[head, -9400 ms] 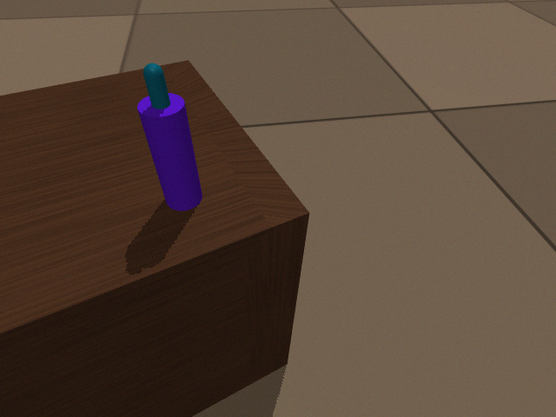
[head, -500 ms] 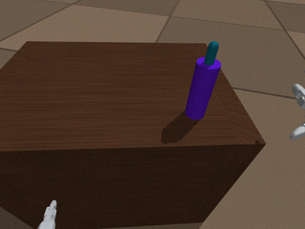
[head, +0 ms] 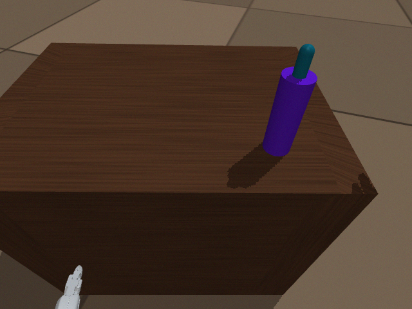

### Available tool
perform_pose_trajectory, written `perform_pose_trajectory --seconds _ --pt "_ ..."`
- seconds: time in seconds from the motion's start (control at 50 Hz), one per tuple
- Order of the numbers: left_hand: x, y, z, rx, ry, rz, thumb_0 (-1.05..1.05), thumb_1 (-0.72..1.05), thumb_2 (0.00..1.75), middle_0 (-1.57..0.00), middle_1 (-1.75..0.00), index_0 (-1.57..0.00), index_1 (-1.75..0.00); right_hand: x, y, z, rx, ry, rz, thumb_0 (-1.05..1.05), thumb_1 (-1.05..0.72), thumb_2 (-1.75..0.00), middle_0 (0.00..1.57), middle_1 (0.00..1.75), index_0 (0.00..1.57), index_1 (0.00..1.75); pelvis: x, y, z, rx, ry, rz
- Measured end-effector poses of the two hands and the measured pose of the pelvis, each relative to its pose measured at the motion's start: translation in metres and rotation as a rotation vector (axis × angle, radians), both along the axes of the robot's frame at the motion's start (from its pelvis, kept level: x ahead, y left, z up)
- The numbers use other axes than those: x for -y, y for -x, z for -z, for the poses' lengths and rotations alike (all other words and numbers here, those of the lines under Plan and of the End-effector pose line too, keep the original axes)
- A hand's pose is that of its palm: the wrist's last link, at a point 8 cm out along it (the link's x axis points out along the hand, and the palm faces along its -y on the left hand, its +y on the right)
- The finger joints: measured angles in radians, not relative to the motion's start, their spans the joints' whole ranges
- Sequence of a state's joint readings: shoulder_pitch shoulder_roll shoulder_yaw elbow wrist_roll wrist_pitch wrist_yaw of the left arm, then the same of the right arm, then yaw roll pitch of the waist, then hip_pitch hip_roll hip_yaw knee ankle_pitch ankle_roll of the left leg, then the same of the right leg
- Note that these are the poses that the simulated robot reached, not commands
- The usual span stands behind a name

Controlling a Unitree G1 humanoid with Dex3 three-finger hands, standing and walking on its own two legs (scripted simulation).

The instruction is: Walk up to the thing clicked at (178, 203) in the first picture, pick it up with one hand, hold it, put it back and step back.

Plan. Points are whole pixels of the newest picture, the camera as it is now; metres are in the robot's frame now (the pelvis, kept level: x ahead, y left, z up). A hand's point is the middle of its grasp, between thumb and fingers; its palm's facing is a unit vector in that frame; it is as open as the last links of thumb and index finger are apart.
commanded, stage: go down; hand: right
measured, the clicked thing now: (289, 104) +0.51 -0.16 +0.16
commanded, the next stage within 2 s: approach in 1.24 s
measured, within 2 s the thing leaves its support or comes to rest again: neither
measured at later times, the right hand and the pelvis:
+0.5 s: hand out of the picture +0.41 -0.35 +0.21, palm faces +0.10 +1.00 +0.01, open 17.7 cm; pelvis +0.01 +0.00 +0.00, yaw +0 degrees
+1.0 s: hand out of the picture +0.43 -0.36 +0.21, palm faces +0.10 +0.99 +0.01, open 17.7 cm; pelvis +0.01 -0.01 -0.01, yaw +0 degrees
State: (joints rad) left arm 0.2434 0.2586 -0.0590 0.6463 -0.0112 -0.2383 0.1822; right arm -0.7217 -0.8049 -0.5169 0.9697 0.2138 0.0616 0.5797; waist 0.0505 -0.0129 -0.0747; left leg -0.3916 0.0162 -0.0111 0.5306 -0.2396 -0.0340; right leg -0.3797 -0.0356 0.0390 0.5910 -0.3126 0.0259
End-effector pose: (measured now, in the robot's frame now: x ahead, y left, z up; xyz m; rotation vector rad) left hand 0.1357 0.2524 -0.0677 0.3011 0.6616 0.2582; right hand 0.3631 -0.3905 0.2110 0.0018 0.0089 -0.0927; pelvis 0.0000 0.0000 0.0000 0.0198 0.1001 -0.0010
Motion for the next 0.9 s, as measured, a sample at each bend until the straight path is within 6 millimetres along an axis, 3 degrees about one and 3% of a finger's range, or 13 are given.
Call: perform_pose_trajectory --seconds 0.46,0.9 --pt "0.0 -0.011 -0.003 0.007 -0.023 -0.009 -0.01 -0.54 0.06 -0.05 -0.05 -0.05 -0.05 0.011 -0.024 -0.002 -0.001 -0.008 0.004 -0.02 0.61 -0.03 0.05 0.05 0.05 0.05 0.004 -0.012 0.003 -0.04 -0.008 -0.001" --pt "0.004 -0.007 -0.007 0.009 -0.025 0.0 -0.01 -0.54 0.06 -0.05 -0.05 -0.05 -0.05 0.016 -0.039 0.0 -0.014 -0.012 0.011 -0.02 0.59 -0.03 0.06 0.05 0.05 0.05 0.006 -0.011 0.006 -0.064 -0.013 -0.004"
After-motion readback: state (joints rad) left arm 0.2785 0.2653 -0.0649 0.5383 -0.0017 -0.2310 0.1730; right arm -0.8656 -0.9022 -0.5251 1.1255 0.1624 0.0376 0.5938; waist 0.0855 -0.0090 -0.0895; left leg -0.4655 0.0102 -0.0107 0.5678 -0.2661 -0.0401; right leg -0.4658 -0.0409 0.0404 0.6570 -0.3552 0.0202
